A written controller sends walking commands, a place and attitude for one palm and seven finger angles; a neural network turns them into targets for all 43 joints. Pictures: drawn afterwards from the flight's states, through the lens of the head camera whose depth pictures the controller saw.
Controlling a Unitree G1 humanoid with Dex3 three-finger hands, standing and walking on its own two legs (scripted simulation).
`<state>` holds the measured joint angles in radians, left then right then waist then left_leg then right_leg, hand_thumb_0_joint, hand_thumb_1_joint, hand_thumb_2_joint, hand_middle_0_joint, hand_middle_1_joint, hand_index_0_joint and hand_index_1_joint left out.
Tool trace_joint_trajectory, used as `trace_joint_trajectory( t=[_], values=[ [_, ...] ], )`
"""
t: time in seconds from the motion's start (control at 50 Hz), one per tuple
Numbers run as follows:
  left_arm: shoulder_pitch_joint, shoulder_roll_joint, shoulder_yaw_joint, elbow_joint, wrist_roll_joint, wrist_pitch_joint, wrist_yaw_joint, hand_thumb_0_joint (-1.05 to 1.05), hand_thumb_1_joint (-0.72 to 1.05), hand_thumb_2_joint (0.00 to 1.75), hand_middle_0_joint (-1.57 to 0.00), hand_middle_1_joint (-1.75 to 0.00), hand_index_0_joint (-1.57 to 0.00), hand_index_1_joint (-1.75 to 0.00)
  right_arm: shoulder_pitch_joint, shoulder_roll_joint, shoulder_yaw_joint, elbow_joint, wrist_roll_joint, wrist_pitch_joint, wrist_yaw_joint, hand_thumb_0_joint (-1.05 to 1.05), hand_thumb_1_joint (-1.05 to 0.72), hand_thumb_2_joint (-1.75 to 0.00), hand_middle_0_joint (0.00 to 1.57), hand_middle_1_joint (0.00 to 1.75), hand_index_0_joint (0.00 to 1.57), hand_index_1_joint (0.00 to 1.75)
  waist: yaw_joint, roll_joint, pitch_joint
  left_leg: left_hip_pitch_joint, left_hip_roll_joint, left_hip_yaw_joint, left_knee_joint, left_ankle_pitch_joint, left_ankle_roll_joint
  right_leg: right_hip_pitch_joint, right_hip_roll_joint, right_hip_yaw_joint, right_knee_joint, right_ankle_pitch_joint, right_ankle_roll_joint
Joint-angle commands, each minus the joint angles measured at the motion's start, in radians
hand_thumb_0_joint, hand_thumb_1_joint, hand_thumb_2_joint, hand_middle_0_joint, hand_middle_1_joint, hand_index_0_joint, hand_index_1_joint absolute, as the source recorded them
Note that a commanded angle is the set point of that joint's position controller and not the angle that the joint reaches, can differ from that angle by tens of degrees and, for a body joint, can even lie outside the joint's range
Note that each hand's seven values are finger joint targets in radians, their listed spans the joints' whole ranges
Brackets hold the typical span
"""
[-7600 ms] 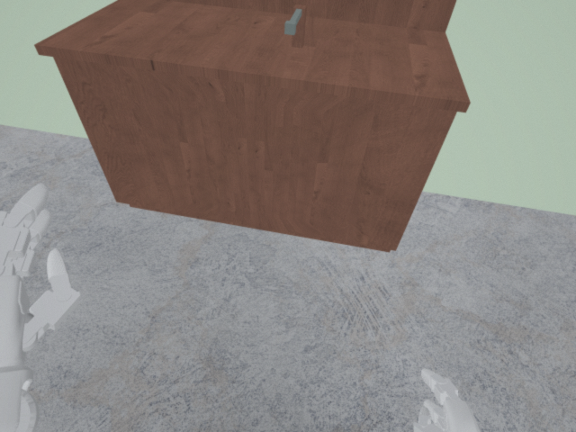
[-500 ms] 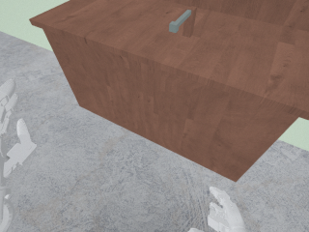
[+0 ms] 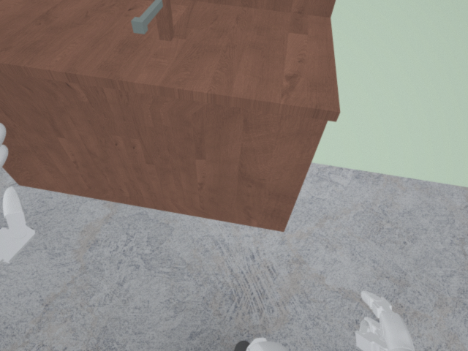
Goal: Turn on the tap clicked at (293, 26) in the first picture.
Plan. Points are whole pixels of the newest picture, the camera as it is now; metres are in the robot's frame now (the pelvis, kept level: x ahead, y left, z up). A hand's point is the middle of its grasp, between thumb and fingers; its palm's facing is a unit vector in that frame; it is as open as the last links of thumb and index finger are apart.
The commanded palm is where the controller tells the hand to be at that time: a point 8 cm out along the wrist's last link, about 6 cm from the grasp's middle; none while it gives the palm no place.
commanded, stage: turn to face it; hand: left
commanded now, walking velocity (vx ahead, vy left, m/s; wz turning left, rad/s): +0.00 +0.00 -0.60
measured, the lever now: (139, 25) +0.78 +0.29 +0.15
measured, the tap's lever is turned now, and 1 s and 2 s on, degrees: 0 0 0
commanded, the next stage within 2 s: take the last steps up to it in 0.76 s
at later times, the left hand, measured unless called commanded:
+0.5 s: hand (171, 248) +0.20 +0.09 +0.18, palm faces +0.05 -0.85 -0.53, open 7.4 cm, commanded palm +0.16 +0.16 +0.19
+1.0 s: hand (228, 298) +0.16 +0.03 +0.18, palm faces -0.01 -0.91 -0.41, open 7.5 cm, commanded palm +0.11 +0.11 +0.19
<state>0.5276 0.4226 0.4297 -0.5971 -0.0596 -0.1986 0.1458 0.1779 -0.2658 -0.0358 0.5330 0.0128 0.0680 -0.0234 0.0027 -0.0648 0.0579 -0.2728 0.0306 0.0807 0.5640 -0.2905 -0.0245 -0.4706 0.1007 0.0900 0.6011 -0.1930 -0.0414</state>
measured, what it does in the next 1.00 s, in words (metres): walks backwards, turning right: right foot, then left foot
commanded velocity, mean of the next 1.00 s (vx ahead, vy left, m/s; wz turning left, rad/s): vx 0.05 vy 0.02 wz -0.31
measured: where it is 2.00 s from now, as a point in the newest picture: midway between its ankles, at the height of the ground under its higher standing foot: outside the picture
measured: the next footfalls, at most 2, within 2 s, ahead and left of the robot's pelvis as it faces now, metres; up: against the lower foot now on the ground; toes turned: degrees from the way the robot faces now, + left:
right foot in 0.24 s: +0.01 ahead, -0.16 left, +0.00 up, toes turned -15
left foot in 0.62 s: -0.02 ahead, +0.06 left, +0.00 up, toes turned -15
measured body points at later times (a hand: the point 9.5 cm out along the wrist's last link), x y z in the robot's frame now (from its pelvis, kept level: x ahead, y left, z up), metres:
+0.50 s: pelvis -0.08 -0.06 +0.01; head -0.02 -0.09 +0.45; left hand +0.19 +0.14 +0.21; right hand +0.00 -0.35 -0.10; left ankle -0.04 +0.08 -0.68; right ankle -0.02 -0.15 -0.73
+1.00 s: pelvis -0.15 -0.08 +0.00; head -0.13 -0.10 +0.45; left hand +0.15 +0.08 +0.20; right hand -0.08 -0.33 -0.11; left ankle -0.09 +0.05 -0.68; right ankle -0.15 -0.17 -0.73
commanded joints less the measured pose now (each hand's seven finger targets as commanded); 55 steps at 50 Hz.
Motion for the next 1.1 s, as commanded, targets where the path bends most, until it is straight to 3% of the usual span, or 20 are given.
trace_joint_trajectory(
  t=[0.0, 0.08, 0.2, 0.22, 0.26, 0.3, 0.36, 0.48, 0.56, 0.6, 0.64, 0.66, 0.74, 0.84, 0.86, 0.88, 0.9, 0.92, 0.98, 1.08],
  values=[
    [-0.154, 0.168, 0.096, -0.193, 0.046, -0.067, 0.015, 0.00, 0.90, 0.90, -0.20, -0.30, -0.20, -0.30, -0.092, -0.043, -0.009, -0.145, -0.006, -0.081, -0.018, 0.00, -0.90, -0.90, 0.20, 0.30, 0.20, 0.30, 0.021, 0.324, -0.063, -0.070, 0.431, -0.282, -0.333, -0.074, 0.195, -0.086, -0.091, -0.019, 0.635, -0.259, 0.078],
    [-0.255, 0.079, -0.024, -0.204, 0.039, -0.052, 0.005, 0.00, 0.90, 0.90, -0.20, -0.30, -0.20, -0.30, -0.061, -0.066, -0.018, -0.139, 0.015, -0.111, 0.010, 0.00, -0.90, -0.90, 0.20, 0.30, 0.20, 0.30, 0.023, 0.337, 0.009, -0.048, 0.323, 0.023, -0.239, 0.067, 0.106, -0.028, -0.130, -0.137, 0.386, -0.235, 0.099],
    [-0.241, 0.097, 0.002, -0.098, 0.036, -0.036, 0.010, 0.00, 0.90, 0.90, -0.20, -0.30, -0.20, -0.30, -0.020, -0.075, -0.016, -0.133, 0.005, -0.150, 0.019, 0.00, -0.90, -0.90, 0.20, 0.30, 0.20, 0.30, 0.015, 0.253, -0.071, -0.047, 0.290, 0.042, 0.010, 0.103, 0.033, 0.274, -0.094, -0.221, -0.071, -0.099, 0.092],
    [-0.239, 0.113, 0.020, -0.093, 0.037, -0.038, 0.010, 0.00, 0.90, 0.90, -0.20, -0.30, -0.20, -0.30, -0.007, -0.064, -0.016, -0.128, 0.009, -0.149, 0.024, 0.00, -0.90, -0.90, 0.20, 0.30, 0.20, 0.30, 0.008, 0.143, -0.098, -0.056, 0.237, 0.068, 0.140, 0.039, 0.002, 0.304, -0.156, -0.131, -0.152, -0.011, 0.053],
    [-0.190, 0.216, 0.131, -0.092, 0.022, -0.050, 0.028, 0.00, 0.90, 0.90, -0.20, -0.30, -0.20, -0.30, -0.080, -0.020, 0.006, -0.152, 0.000, -0.141, 0.016, 0.00, -0.90, -0.90, 0.20, 0.30, 0.20, 0.30, 0.042, -0.244, -0.137, -0.322, 0.047, 0.015, 0.553, -0.360, -0.057, 0.388, -0.442, 0.338, -0.248, 0.498, -0.123],
    [-0.082, 0.198, 0.137, -0.110, 0.002, -0.039, 0.017, 0.00, 0.90, 0.90, -0.20, -0.30, -0.20, -0.30, -0.093, -0.022, -0.007, -0.150, 0.009, -0.117, 0.017, 0.00, -0.90, -0.90, 0.20, 0.30, 0.20, 0.30, 0.030, -0.141, -0.168, -0.302, 0.084, -0.124, 0.662, -0.232, -0.050, 0.335, -0.414, 0.363, -0.267, 0.229, -0.123],
    [0.031, 0.172, 0.164, -0.173, -0.011, -0.068, 0.021, 0.00, 0.90, 0.90, -0.20, -0.30, -0.20, -0.30, -0.105, 0.001, 0.016, -0.125, 0.001, -0.076, 0.023, 0.00, -0.90, -0.90, 0.20, 0.30, 0.20, 0.30, 0.013, -0.018, -0.243, -0.322, 0.073, -0.103, 0.594, -0.139, -0.063, 0.433, -0.347, 0.195, -0.197, 0.341, -0.132],
    [0.061, 0.179, 0.158, -0.226, -0.006, -0.077, 0.033, 0.00, 0.90, 0.90, -0.20, -0.30, -0.20, -0.30, -0.096, -0.039, -0.013, -0.127, 0.003, -0.092, 0.003, 0.00, -0.90, -0.90, 0.20, 0.30, 0.20, 0.30, 0.027, -0.031, -0.253, -0.129, 0.029, -0.061, 0.217, -0.186, -0.031, 0.355, -0.347, 0.244, -0.245, 0.199, -0.145],
    [0.032, 0.144, 0.122, -0.159, 0.004, -0.060, 0.028, 0.00, 0.90, 0.90, -0.20, -0.30, -0.20, -0.30, -0.041, -0.055, -0.017, -0.112, 0.005, -0.089, -0.005, 0.00, -0.90, -0.90, 0.20, 0.30, 0.20, 0.30, 0.003, -0.012, -0.228, 0.075, 0.006, -0.039, -0.034, -0.088, -0.005, 0.196, -0.299, 0.238, -0.280, -0.047, -0.079],
    [-0.015, 0.135, 0.095, -0.158, 0.010, -0.066, 0.021, 0.00, 0.90, 0.90, -0.20, -0.30, -0.20, -0.30, -0.041, -0.076, -0.025, -0.116, 0.003, -0.096, -0.019, 0.00, -0.90, -0.90, 0.20, 0.30, 0.20, 0.30, -0.005, 0.090, -0.184, 0.160, 0.103, -0.122, -0.201, -0.080, 0.046, 0.092, -0.209, 0.179, -0.174, -0.113, -0.018],
    [-0.040, 0.126, 0.084, -0.148, 0.026, -0.073, 0.019, 0.00, 0.90, 0.90, -0.20, -0.30, -0.20, -0.30, -0.055, -0.087, -0.027, -0.130, 0.009, -0.108, -0.027, 0.00, -0.90, -0.90, 0.20, 0.30, 0.20, 0.30, 0.012, 0.309, -0.125, 0.116, 0.353, -0.329, -0.284, 0.105, 0.166, -0.014, -0.066, -0.023, 0.166, -0.241, 0.055],
    [-0.062, 0.140, 0.085, -0.128, 0.036, -0.073, 0.019, 0.00, 0.90, 0.90, -0.20, -0.30, -0.20, -0.30, -0.066, -0.060, -0.017, -0.114, 0.003, -0.120, -0.029, 0.00, -0.90, -0.90, 0.20, 0.30, 0.20, 0.30, 0.013, 0.357, -0.102, -0.033, 0.385, -0.305, -0.327, 0.026, 0.193, 0.021, -0.076, -0.048, 0.378, -0.268, 0.063],
    [-0.167, 0.054, -0.033, -0.106, 0.047, -0.060, 0.006, 0.00, 0.90, 0.90, -0.20, -0.30, -0.20, -0.30, -0.035, -0.069, -0.023, -0.095, 0.013, -0.156, -0.015, 0.00, -0.90, -0.90, 0.20, 0.30, 0.20, 0.30, 0.009, 0.296, -0.010, -0.076, 0.292, -0.076, -0.218, 0.143, 0.135, 0.046, -0.108, -0.120, 0.277, -0.262, 0.080],
    [-0.274, 0.087, -0.018, -0.102, 0.057, -0.058, 0.015, 0.00, 0.90, 0.90, -0.20, -0.30, -0.20, -0.30, -0.033, -0.073, -0.015, -0.087, 0.009, -0.193, -0.006, 0.00, -0.90, -0.90, 0.20, 0.30, 0.20, 0.30, 0.006, 0.247, -0.065, -0.096, 0.234, -0.042, -0.026, 0.093, 0.058, 0.296, -0.106, -0.190, -0.114, -0.078, 0.078],
    [-0.283, 0.118, 0.006, -0.087, 0.062, -0.061, 0.017, 0.00, 0.90, 0.90, -0.20, -0.30, -0.20, -0.30, -0.033, -0.056, -0.016, -0.079, 0.009, -0.193, -0.006, 0.00, -0.90, -0.90, 0.20, 0.30, 0.20, 0.30, -0.001, 0.113, -0.088, -0.105, 0.168, 0.000, 0.107, -0.008, 0.031, 0.306, -0.187, -0.087, -0.197, -0.007, 0.038],
    [-0.257, 0.156, 0.031, -0.063, 0.063, -0.055, 0.024, 0.00, 0.90, 0.90, -0.20, -0.30, -0.20, -0.30, -0.031, -0.037, -0.012, -0.087, 0.005, -0.184, -0.009, 0.00, -0.90, -0.90, 0.20, 0.30, 0.20, 0.30, -0.014, -0.092, -0.113, -0.214, 0.049, 0.037, 0.278, -0.181, -0.005, 0.322, -0.356, 0.199, -0.264, 0.057, -0.055],
    [-0.278, 0.170, 0.053, -0.082, 0.045, -0.050, 0.030, 0.00, 0.90, 0.90, -0.20, -0.30, -0.20, -0.30, -0.080, -0.035, -0.006, -0.088, 0.004, -0.182, -0.014, 0.00, -0.90, -0.90, 0.20, 0.30, 0.20, 0.30, 0.011, -0.175, -0.115, -0.245, 0.019, -0.015, 0.438, -0.272, -0.006, 0.276, -0.460, 0.324, -0.349, -0.054, -0.117],
    [-0.258, 0.170, 0.053, -0.093, 0.040, -0.046, 0.024, 0.00, 0.90, 0.90, -0.20, -0.30, -0.20, -0.30, -0.087, -0.056, -0.020, -0.082, 0.006, -0.175, -0.018, 0.00, -0.90, -0.90, 0.20, 0.30, 0.20, 0.30, 0.010, -0.142, -0.098, -0.231, 0.035, -0.084, 0.520, -0.208, 0.002, 0.219, -0.459, 0.368, -0.421, -0.304, -0.121],
    [-0.048, 0.174, 0.118, -0.080, 0.027, -0.058, 0.021, 0.00, 0.90, 0.90, -0.20, -0.30, -0.20, -0.30, -0.098, -0.027, 0.004, -0.068, -0.003, -0.127, -0.015, 0.00, -0.90, -0.90, 0.20, 0.30, 0.20, 0.30, -0.001, 0.005, -0.119, -0.279, 0.056, -0.093, 0.495, -0.092, -0.003, 0.265, -0.427, 0.219, -0.367, -0.224, -0.142],
    [0.052, 0.135, 0.110, -0.074, 0.028, -0.085, 0.032, 0.00, 0.90, 0.90, -0.20, -0.30, -0.20, -0.30, -0.089, -0.024, -0.006, -0.072, -0.001, -0.128, -0.022, 0.00, -0.90, -0.90, 0.20, 0.30, 0.20, 0.30, 0.005, -0.060, -0.194, -0.231, 0.043, -0.022, 0.208, -0.114, 0.013, 0.413, -0.415, 0.125, -0.340, -0.066, -0.132]
  ],
)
